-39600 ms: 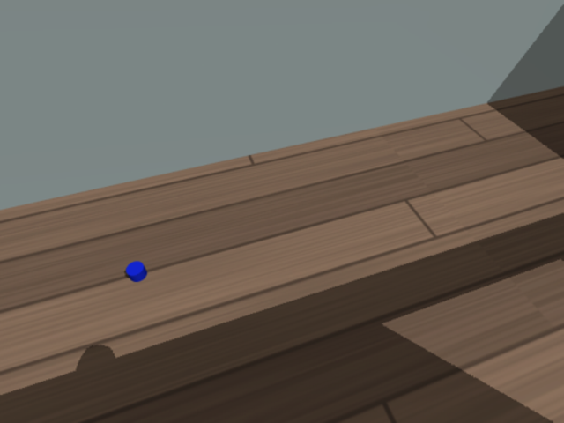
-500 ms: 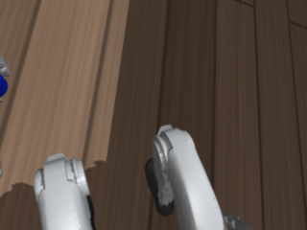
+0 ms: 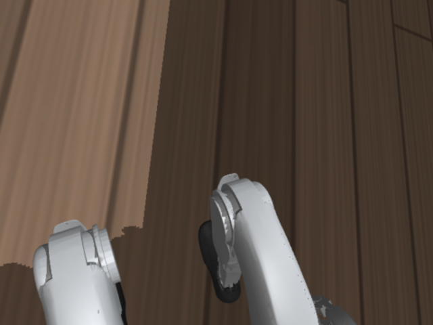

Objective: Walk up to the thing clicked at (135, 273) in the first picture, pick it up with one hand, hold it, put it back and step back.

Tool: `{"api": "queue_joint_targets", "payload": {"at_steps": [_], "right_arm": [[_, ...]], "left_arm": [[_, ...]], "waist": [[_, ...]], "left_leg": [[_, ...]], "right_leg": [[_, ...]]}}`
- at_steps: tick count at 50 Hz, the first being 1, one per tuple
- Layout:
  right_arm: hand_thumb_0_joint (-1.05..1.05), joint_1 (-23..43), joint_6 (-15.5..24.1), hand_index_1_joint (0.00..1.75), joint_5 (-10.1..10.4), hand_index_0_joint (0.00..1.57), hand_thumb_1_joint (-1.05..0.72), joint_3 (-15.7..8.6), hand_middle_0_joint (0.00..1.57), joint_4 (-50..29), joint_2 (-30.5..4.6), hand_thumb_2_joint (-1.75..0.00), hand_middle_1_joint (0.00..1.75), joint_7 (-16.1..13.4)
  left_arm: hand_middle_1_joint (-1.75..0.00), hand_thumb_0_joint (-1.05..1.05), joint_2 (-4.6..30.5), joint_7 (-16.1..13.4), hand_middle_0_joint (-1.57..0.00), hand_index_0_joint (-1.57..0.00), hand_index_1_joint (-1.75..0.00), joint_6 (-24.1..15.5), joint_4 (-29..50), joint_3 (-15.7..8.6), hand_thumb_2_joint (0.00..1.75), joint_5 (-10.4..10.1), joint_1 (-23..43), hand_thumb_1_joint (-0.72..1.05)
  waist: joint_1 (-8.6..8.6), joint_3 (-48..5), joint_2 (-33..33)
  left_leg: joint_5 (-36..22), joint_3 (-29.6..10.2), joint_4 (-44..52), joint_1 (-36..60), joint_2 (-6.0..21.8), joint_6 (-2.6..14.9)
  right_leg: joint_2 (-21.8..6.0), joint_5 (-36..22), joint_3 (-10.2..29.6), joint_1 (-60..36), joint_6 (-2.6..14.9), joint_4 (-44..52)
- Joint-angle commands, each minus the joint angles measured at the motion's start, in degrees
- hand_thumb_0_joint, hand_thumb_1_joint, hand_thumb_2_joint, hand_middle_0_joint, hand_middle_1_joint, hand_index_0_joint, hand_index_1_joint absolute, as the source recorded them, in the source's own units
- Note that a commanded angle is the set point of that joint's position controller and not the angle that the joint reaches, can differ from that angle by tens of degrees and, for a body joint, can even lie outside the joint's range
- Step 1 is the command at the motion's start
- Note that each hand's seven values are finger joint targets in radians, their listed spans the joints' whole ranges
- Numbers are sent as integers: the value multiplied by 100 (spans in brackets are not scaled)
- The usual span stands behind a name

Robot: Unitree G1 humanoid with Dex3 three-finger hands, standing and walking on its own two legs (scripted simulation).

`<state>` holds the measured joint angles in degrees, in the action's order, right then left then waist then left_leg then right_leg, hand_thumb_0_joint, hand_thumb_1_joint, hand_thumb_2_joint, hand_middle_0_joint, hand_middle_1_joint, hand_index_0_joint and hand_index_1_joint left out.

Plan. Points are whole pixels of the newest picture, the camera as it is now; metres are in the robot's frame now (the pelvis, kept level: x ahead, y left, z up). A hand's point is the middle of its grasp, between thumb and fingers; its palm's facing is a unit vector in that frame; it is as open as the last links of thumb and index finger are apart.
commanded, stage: lower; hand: left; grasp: from above
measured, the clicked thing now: out of the picture +0.51 +0.31 -0.20
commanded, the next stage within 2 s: rest in 0.14 s
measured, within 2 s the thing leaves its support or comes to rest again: rests again in 1.60 s
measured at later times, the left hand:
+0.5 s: hand out of the picture +0.50 +0.30 -0.23, palm faces -0.47 -0.09 -0.88, open 8.3 cm
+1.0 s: hand out of the picture +0.50 +0.29 -0.26, palm faces -0.47 -0.10 -0.88, open 8.3 cm
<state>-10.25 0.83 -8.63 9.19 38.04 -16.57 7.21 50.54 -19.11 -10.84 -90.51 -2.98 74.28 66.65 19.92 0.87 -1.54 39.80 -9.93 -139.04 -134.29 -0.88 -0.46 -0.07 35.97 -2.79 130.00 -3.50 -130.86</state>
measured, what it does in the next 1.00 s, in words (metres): stands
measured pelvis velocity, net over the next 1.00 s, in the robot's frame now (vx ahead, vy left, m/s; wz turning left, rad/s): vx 0.00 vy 0.01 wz -0.07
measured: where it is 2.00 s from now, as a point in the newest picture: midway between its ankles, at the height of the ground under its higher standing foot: (171, 300)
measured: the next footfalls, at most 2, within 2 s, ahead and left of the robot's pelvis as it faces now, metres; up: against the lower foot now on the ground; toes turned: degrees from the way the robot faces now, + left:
none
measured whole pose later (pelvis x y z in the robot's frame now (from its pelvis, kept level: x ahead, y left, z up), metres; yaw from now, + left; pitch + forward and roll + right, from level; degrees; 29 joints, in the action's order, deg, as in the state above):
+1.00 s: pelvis +0.00 +0.01 -0.02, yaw -4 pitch +31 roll -15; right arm -9.0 7.3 -12.5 15.7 34.6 -19.2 9.8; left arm 59.0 -28.1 -11.2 -97.2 -5.1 76.9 67.4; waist 24.0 8.0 -6.2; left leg 41.7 -13.7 -144.5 -135.5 -0.5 0.0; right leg 1.4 36.0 -5.8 129.8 -4.0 -132.9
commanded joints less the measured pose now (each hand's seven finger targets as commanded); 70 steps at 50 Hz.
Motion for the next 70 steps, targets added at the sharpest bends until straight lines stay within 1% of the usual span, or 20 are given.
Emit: {"api": "queue_joint_targets", "payload": {"at_steps": [1,7,10,15,17,18,19,32,42,45,46,49,53,57,59,63,65,67,68,70], "right_arm": [[0,-1328,28,30,-44,20,-90,-456,20,-26,-1661,-90,30,-52],[0,-1330,133,30,-111,20,-91,-365,20,-20,-1717,-90,30,-37],[0,-1305,178,30,-128,20,-91,-327,20,-32,-1718,-90,30,-13],[0,-1299,258,30,-160,20,-90,-305,20,-64,-1782,-89,30,6],[0,-1254,274,30,-149,20,-90,-280,20,-57,-1801,-89,30,15],[0,-1319,294,30,-169,20,-90,-278,20,-79,-1841,-89,30,26],[0,-1313,298,30,-187,20,-90,-228,20,-69,-1792,-89,30,31],[0,-1298,438,30,-286,20,-90,-98,20,-135,-1962,-90,30,101],[0,-1135,532,30,-349,20,-90,4,20,-232,-2083,-90,30,159],[0,-1059,607,30,-371,20,-90,24,20,-265,-2107,-90,30,213],[0,-1083,607,30,-355,20,-90,38,20,-258,-2141,-90,30,206],[0,-1107,650,30,-362,20,-90,107,20,-195,-2078,-90,30,227],[0,-1055,717,30,-350,20,-90,124,20,-267,-2150,-90,30,245],[0,-1048,730,30,-362,20,-90,148,20,-267,-2159,-90,30,259],[0,-1018,753,30,-375,20,-90,159,20,-323,-2220,-90,30,283],[0,-1013,749,30,-376,20,-90,204,20,-344,-2221,-90,30,287],[0,-996,776,30,-384,20,-90,230,20,-319,-2185,-90,30,318],[0,-975,808,30,-400,20,-91,239,20,-342,-2234,-90,30,329],[0,-1024,796,30,-387,20,-91,219,20,-309,-2277,-90,30,314],[0,-985,810,30,-392,20,-91,246,20,-358,-2245,-90,30,328]], "left_arm": [[-75,0,1360,-316,-94,-100,-68,-111,831,-175,58,10,2026,66],[-77,0,1499,-538,-95,-101,-71,-172,681,-216,61,125,2029,68],[-76,0,1752,-662,-95,-101,-70,-162,848,-308,61,139,2042,68],[-75,0,1569,-720,-90,-96,-68,-66,529,-250,59,139,1843,64],[-74,0,1632,-744,-88,-94,-67,-33,453,-238,57,108,1721,60],[-74,0,1578,-732,-88,-95,-67,-13,354,-248,58,98,1724,61],[-73,0,1667,-747,-88,-93,-67,-36,638,-256,58,86,1792,59],[-75,0,1819,-916,-94,-99,-69,-80,364,-320,63,160,1638,66],[-78,0,1994,-1111,-94,-100,-72,-91,279,-320,65,188,1718,69],[-77,0,1892,-1117,-93,-100,-71,-68,-67,-267,63,159,1644,68],[-77,0,2088,-1134,-93,-99,-71,-79,150,-341,65,175,1728,67],[-76,0,2001,-1148,-93,-99,-70,-62,120,-185,63,172,1725,66],[-77,0,2054,-1165,-91,-97,-71,-88,34,-205,62,101,1708,64],[-77,0,2227,-1214,-93,-98,-72,-84,98,-274,65,147,1693,65],[-77,0,2120,-1202,-93,-99,-70,-60,-112,-283,62,113,1574,67],[-77,0,2354,-1257,-94,-99,-71,-69,116,-356,64,155,1657,67],[-76,0,2116,-1246,-94,-99,-71,-63,-35,-200,66,142,1638,67],[-78,0,2183,-1243,-93,-99,-72,-67,-49,-239,65,122,1644,66],[-77,0,2404,-1273,-93,-98,-71,-71,0,-383,65,102,1610,65],[-75,0,2324,-1242,-93,-98,-70,-85,49,-297,64,96,1630,65]], "waist": [[230,-3716,2373],[342,-3690,2451],[217,-3909,2690],[346,-3569,2493],[280,-3620,2564],[388,-3423,2415],[325,-3677,2547],[518,-3454,2727],[580,-3355,2884],[723,-2899,2633],[679,-3014,2707],[645,-2985,2696],[724,-3045,2573],[611,-3143,2880],[733,-2844,2714],[640,-3089,2846],[780,-2960,2819],[822,-2803,2761],[725,-2971,2769],[763,-2839,2701]], "left_leg": [[-1191,530,1435,3044,36,97],[-1211,560,1245,3005,45,108],[-1205,568,1301,3052,57,110],[-1123,505,1199,2903,76,112],[-1207,486,1208,2928,80,106],[-1213,461,1168,2816,87,105],[-1329,475,1196,2949,89,107],[-1707,339,1055,3206,139,30],[-1509,225,1114,3248,174,11],[-1215,204,1039,3007,195,51],[-1277,242,1042,2965,182,70],[-1263,289,1022,2937,179,91],[-1307,205,972,2973,207,85],[-1413,165,1070,3174,221,22],[-1345,124,1038,3021,231,25],[-1478,143,1031,3100,228,28],[-1551,143,964,3137,249,31],[-1493,135,918,3025,246,40],[-1525,129,948,3044,240,43],[-1453,174,922,2896,236,66]], "right_leg": [[158,-1137,-800,-1810,542,958],[187,-1187,-832,-1852,528,910],[217,-1216,-831,-2020,518,884],[233,-1134,-913,-1788,528,854],[243,-1216,-911,-1855,538,803],[234,-1206,-944,-1805,532,816],[251,-1317,-927,-2043,511,832],[277,-1593,-1049,-2046,530,710],[303,-1484,-1139,-1967,515,668],[319,-1290,-1166,-1772,487,694],[328,-1357,-1134,-1959,478,734],[345,-1387,-1107,-2042,461,748],[348,-1422,-1153,-2077,451,734],[343,-1462,-1176,-2037,484,671],[335,-1391,-1212,-1901,472,672],[348,-1526,-1196,-2131,467,675],[372,-1601,-1192,-2083,461,650],[370,-1546,-1212,-2044,455,680],[369,-1574,-1203,-2180,454,712],[383,-1525,-1183,-2228,449,742]]}}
